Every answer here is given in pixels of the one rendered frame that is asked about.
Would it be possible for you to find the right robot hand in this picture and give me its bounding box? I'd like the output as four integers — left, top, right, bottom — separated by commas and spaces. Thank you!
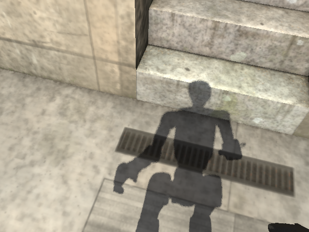
267, 222, 309, 232

